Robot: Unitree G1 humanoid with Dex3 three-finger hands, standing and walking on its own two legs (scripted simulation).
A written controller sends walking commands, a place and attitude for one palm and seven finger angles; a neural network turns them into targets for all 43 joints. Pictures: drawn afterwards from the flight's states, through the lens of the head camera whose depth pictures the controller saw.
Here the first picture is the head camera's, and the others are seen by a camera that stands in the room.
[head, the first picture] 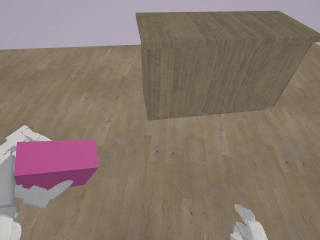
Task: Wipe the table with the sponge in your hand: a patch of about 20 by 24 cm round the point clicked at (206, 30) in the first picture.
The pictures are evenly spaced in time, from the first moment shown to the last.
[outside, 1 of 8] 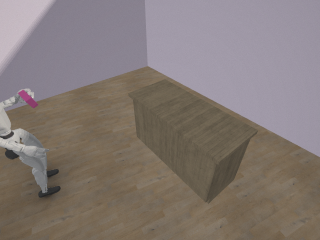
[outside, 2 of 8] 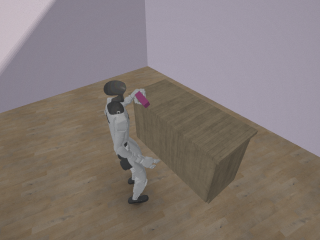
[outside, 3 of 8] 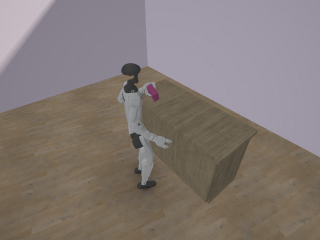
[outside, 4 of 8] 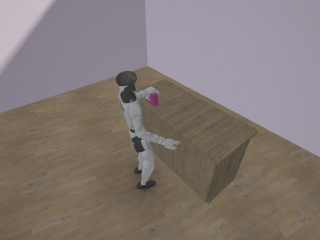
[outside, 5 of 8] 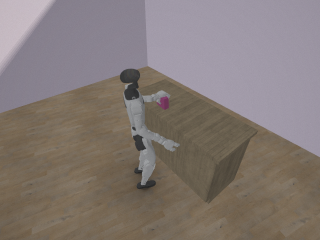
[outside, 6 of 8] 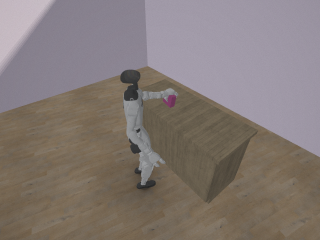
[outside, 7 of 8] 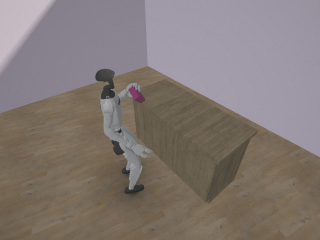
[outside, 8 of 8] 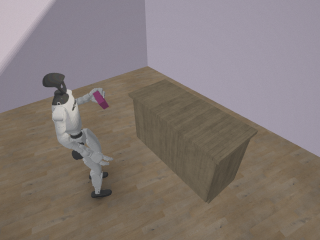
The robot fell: no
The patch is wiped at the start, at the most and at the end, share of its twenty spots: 0.00 1.00 1.00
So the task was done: yes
